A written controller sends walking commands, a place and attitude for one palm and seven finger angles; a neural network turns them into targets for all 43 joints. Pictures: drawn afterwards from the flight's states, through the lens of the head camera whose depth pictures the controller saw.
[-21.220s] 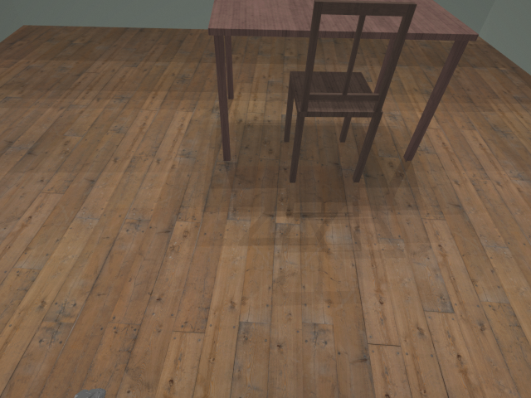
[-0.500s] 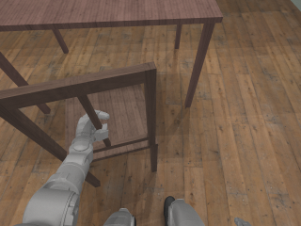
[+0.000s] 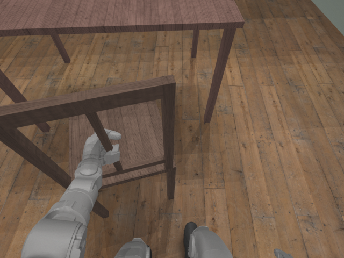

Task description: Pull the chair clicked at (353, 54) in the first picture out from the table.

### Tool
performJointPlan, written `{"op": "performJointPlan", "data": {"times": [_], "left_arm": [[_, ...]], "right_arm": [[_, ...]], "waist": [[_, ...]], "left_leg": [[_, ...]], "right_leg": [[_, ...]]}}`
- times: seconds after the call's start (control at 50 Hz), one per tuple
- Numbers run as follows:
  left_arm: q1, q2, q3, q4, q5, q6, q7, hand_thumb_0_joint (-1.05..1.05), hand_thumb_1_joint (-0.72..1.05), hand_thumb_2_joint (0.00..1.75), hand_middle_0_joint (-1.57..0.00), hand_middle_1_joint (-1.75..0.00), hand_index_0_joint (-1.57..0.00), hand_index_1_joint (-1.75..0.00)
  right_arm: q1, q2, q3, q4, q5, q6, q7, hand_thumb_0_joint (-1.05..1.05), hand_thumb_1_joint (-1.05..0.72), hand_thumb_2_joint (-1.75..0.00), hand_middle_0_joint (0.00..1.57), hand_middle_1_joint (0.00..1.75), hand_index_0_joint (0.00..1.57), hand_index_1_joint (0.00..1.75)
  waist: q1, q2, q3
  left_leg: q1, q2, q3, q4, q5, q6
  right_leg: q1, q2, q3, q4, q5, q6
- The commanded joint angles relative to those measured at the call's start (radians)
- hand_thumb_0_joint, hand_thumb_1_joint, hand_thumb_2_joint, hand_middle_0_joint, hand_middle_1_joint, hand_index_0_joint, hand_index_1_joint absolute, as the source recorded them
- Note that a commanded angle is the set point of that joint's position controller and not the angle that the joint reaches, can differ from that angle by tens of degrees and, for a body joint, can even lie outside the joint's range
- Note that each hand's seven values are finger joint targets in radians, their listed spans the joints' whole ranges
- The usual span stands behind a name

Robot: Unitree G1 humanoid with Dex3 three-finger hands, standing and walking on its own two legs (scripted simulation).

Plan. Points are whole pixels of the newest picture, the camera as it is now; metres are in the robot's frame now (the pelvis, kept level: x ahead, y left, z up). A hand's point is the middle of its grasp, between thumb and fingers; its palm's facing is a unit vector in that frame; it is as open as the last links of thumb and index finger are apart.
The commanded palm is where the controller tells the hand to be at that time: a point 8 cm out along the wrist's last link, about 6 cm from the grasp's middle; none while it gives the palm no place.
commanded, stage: step backward, pulling the chair out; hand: left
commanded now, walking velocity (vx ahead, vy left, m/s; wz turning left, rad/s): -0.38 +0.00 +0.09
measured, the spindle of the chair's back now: (107, 145) +0.40 +0.18 -0.05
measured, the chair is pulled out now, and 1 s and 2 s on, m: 0.36 0.44 0.53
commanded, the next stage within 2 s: stop walking, hand still on the chair in 1.72 s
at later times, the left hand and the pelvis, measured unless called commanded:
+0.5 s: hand (115, 159) +0.36 +0.16 -0.05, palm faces +0.14 -0.97 -0.21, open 5.3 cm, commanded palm +0.36 +0.20 -0.04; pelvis -0.01 -0.02 +0.00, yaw +4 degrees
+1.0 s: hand (113, 180) +0.30 +0.15 -0.05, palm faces +0.12 -0.97 -0.21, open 5.3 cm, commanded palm +0.31 +0.20 -0.04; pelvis -0.05 -0.01 +0.00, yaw +4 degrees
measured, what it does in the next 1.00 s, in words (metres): steps on the spot: left foot, then right foot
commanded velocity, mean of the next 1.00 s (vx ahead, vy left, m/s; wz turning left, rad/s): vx -0.38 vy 0.06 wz -0.02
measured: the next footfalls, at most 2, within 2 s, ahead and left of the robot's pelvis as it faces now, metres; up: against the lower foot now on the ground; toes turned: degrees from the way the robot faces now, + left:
left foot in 0.28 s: +0.03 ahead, +0.13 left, +0.00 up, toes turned +8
right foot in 0.42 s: +0.13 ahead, -0.11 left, +0.00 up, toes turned +1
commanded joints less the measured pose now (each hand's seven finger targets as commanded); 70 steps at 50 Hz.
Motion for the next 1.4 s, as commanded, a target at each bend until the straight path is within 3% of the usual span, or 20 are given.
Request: {"op": "performJointPlan", "data": {"times": [0.0,0.14,0.24,0.3,0.36,0.42,0.44,0.54,0.66,0.72,0.82,0.9,0.96,1.02,1.08,1.14,1.2,1.26,1.32,1.38], "left_arm": [[-0.412,0.192,0.026,-0.207,0.017,-0.063,-0.008,0.0,0.9,0.9,-0.5,-1.45,-0.5,-1.45],[-0.331,0.229,0.048,-0.157,0.037,-0.053,0.01,0.0,0.9,0.9,-0.5,-1.45,-0.5,-1.45],[-0.363,0.196,0.046,-0.17,0.028,-0.064,0.008,0.0,0.9,0.9,-0.5,-1.45,-0.5,-1.45],[-0.419,0.154,0.022,-0.237,0.014,-0.065,0.008,0.0,0.9,0.9,-0.5,-1.45,-0.5,-1.45],[-0.492,0.121,0.005,-0.287,0.0,-0.046,-0.01,0.0,0.9,0.9,-0.5,-1.45,-0.5,-1.45],[-0.463,0.086,-0.015,-0.198,0.024,-0.035,-0.015,0.0,0.9,0.9,-0.5,-1.45,-0.5,-1.45],[-0.488,0.108,-0.016,-0.22,0.029,-0.039,-0.016,0.0,0.9,0.9,-0.5,-1.45,-0.5,-1.45],[-0.438,0.196,0.033,-0.195,0.014,-0.022,-0.001,0.0,0.9,0.9,-0.5,-1.45,-0.5,-1.45],[-0.5,0.176,0.015,-0.247,-0.003,-0.005,0.002,0.0,0.9,0.9,-0.5,-1.45,-0.5,-1.45],[-0.492,0.134,-0.022,-0.261,-0.005,-0.011,0.009,0.0,0.9,0.9,-0.5,-1.45,-0.5,-1.45],[-0.446,0.106,-0.025,-0.26,-0.004,-0.025,0.009,0.0,0.9,0.9,-0.5,-1.45,-0.5,-1.45],[-0.408,0.12,-0.014,-0.243,0.004,-0.027,0.004,0.0,0.9,0.9,-0.5,-1.45,-0.5,-1.45],[-0.357,0.16,0.007,-0.222,0.014,-0.027,0.008,0.0,0.9,0.9,-0.5,-1.45,-0.5,-1.45],[-0.301,0.171,0.01,-0.193,0.021,-0.015,0.015,0.0,0.9,0.9,-0.5,-1.45,-0.5,-1.45],[-0.302,0.166,0.024,-0.187,0.027,-0.008,0.008,0.0,0.9,0.9,-0.5,-1.45,-0.5,-1.45],[-0.326,0.15,0.018,-0.209,0.021,-0.031,0.003,0.0,0.9,0.9,-0.5,-1.45,-0.5,-1.45],[-0.373,0.095,-0.008,-0.247,0.013,-0.032,-0.002,0.0,0.9,0.9,-0.5,-1.45,-0.5,-1.45],[-0.475,0.02,-0.053,-0.319,0.0,-0.024,-0.018,0.0,0.9,0.9,-0.5,-1.45,-0.5,-1.45],[-0.412,0.023,-0.038,-0.211,0.018,-0.027,-0.02,0.0,0.9,0.9,-0.5,-1.45,-0.5,-1.45],[-0.393,0.09,-0.008,-0.187,0.018,-0.029,-0.021,0.0,0.9,0.9,-0.5,-1.45,-0.5,-1.45]], "right_arm": [[0.017,-0.152,-0.06,-0.076,-0.008,-0.027,-0.004,0.0,-0.9,-0.9,0.2,0.3,0.2,0.3],[0.053,-0.132,-0.054,-0.052,-0.007,-0.039,0.018,0.0,-0.9,-0.9,0.2,0.3,0.2,0.3],[0.071,-0.151,-0.027,-0.025,-0.009,-0.054,0.026,0.0,-0.9,-0.9,0.2,0.3,0.2,0.3],[0.005,-0.171,-0.029,-0.073,-0.015,-0.052,0.01,0.0,-0.9,-0.9,0.2,0.3,0.2,0.3],[0.025,-0.159,-0.056,-0.072,-0.02,-0.051,0.002,0.0,-0.9,-0.9,0.2,0.3,0.2,0.3],[0.068,-0.161,-0.065,-0.036,-0.029,-0.045,0.014,0.0,-0.9,-0.9,0.2,0.3,0.2,0.3],[0.065,-0.156,-0.07,-0.036,-0.023,-0.034,0.012,0.0,-0.9,-0.9,0.2,0.3,0.2,0.3],[0.051,-0.15,-0.066,-0.044,0.003,-0.024,0.013,0.0,-0.9,-0.9,0.2,0.3,0.2,0.3],[0.02,-0.177,-0.06,-0.051,0.008,-0.015,0.001,0.0,-0.9,-0.9,0.2,0.3,0.2,0.3],[0.03,-0.158,-0.055,-0.094,0.015,-0.017,0.007,0.0,-0.9,-0.9,0.2,0.3,0.2,0.3],[0.008,-0.152,-0.047,-0.107,0.007,-0.031,-0.003,0.0,-0.9,-0.9,0.2,0.3,0.2,0.3],[0.013,-0.148,-0.053,-0.098,0.0,-0.027,-0.004,0.0,-0.9,-0.9,0.2,0.3,0.2,0.3],[0.007,-0.148,-0.053,-0.098,-0.006,-0.023,0.0,0.0,-0.9,-0.9,0.2,0.3,0.2,0.3],[0.066,-0.135,-0.058,-0.069,0.0,-0.023,0.012,0.0,-0.9,-0.9,0.2,0.3,0.2,0.3],[0.059,-0.133,-0.046,-0.046,-0.007,-0.031,0.026,0.0,-0.9,-0.9,0.2,0.3,0.2,0.3],[0.052,-0.122,-0.027,-0.04,-0.005,-0.041,0.024,0.0,-0.9,-0.9,0.2,0.3,0.2,0.3],[0.007,-0.168,-0.042,-0.08,-0.017,-0.033,0.002,0.0,-0.9,-0.9,0.2,0.3,0.2,0.3],[0.023,-0.13,-0.054,-0.092,-0.035,-0.029,0.009,0.0,-0.9,-0.9,0.2,0.3,0.2,0.3],[0.059,-0.146,-0.064,-0.059,-0.029,-0.021,0.027,0.0,-0.9,-0.9,0.2,0.3,0.2,0.3],[0.07,-0.157,-0.075,-0.051,-0.014,-0.012,0.019,0.0,-0.9,-0.9,0.2,0.3,0.2,0.3]], "waist": [[0.016,0.155,-0.423],[0.017,-0.167,-0.42],[-0.005,-0.071,-0.423],[0.047,0.255,-0.381],[0.031,0.183,-0.456],[0.01,0.073,-0.473],[0.003,0.053,-0.528],[0.015,-0.09,-0.536],[0.008,0.068,-0.523],[0.015,0.044,-0.472],[0.039,0.1,-0.417],[0.036,0.08,-0.411],[0.046,0.033,-0.331],[0.041,-0.192,-0.335],[0.034,-0.194,-0.396],[0.025,-0.129,-0.413],[0.062,0.27,-0.334],[0.052,0.198,-0.421],[0.034,0.127,-0.426],[0.019,-0.064,-0.506]], "left_leg": [[0.005,0.127,-0.123,-0.152,0.018,0.052],[0.153,-0.057,0.0,0.266,-0.28,-0.007],[0.176,0.011,-0.104,-0.128,-0.262,0.035],[-0.047,0.199,-0.311,-0.307,-0.048,0.116],[0.14,0.203,-0.244,-0.197,0.256,0.091],[0.215,0.153,-0.161,-0.022,0.586,0.015],[0.142,0.123,-0.132,0.005,0.449,-0.013],[0.092,0.011,-0.086,0.105,-0.237,-0.032],[0.202,0.108,-0.12,-0.157,0.082,0.028],[0.136,0.116,-0.096,-0.17,-0.165,0.037],[0.066,0.173,-0.109,-0.236,-0.095,0.051],[0.076,0.161,-0.066,-0.169,0.005,0.035],[0.018,0.109,-0.054,-0.104,-0.252,0.024],[0.148,0.003,-0.007,0.143,-0.326,-0.001],[0.213,-0.004,-0.027,0.228,-0.279,-0.006],[0.282,0.016,-0.012,-0.118,-0.196,0.002],[0.132,0.255,-0.216,-0.308,0.133,0.098],[0.317,0.294,-0.178,-0.21,0.501,0.104],[0.401,0.254,-0.121,-0.044,0.753,0.041],[0.223,0.146,-0.051,0.073,0.386,-0.033]], "right_leg": [[0.326,-0.053,0.092,0.017,-0.079,-0.007],[0.14,-0.319,0.3,-0.445,-0.48,-0.092],[0.215,-0.208,0.122,-0.273,-0.269,-0.032],[0.33,-0.032,0.03,0.152,-0.1,0.012],[0.315,-0.01,0.057,0.104,-0.072,0.012],[0.348,-0.104,0.116,-0.02,0.464,-0.024],[0.407,-0.175,0.171,-0.009,0.524,-0.059],[0.456,-0.363,0.286,-0.177,0.426,-0.118],[0.362,-0.179,0.108,-0.092,0.116,0.0],[0.324,-0.164,0.126,-0.142,-0.218,-0.007],[0.331,-0.085,0.083,0.007,-0.162,0.002],[0.337,-0.114,0.11,0.002,-0.03,-0.014],[0.242,-0.186,0.199,-0.124,-0.255,-0.055],[0.104,-0.321,0.351,-0.424,-0.511,-0.092],[0.176,-0.367,0.306,-0.417,-0.298,-0.121],[0.242,-0.281,0.171,-0.274,-0.152,-0.052],[0.264,-0.063,0.025,0.154,-0.038,0.012],[0.247,-0.038,0.051,0.166,-0.155,0.008],[0.339,-0.086,0.083,-0.046,0.255,-0.024],[0.577,-0.249,0.235,-0.053,0.818,-0.12]]}}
